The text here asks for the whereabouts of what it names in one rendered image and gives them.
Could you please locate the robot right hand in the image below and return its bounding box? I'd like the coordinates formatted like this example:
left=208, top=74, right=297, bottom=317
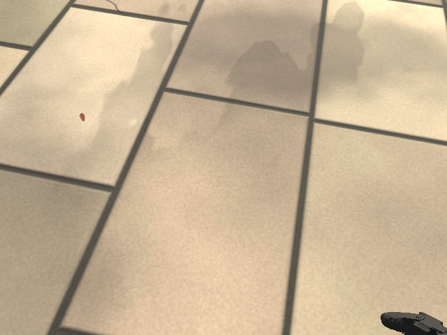
left=381, top=312, right=447, bottom=335

